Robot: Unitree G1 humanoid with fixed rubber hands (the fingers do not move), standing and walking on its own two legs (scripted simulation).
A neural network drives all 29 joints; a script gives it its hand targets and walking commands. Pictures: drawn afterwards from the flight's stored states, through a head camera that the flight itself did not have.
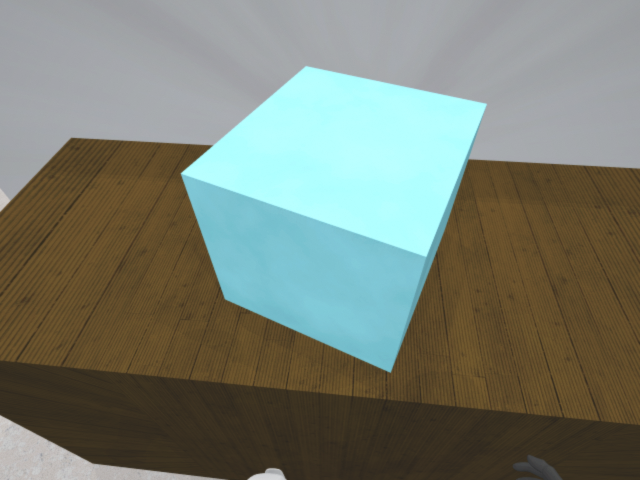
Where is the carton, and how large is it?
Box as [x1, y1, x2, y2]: [181, 66, 486, 372]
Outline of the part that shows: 306,66 181,173 225,299 390,372 444,230 486,104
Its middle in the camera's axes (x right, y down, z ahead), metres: +0.03 -0.05 +0.55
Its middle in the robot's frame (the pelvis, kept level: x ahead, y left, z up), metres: +0.48 +0.00 +0.09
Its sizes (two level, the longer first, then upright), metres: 0.294 0.272 0.245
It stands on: a pedestal, 0.70 m high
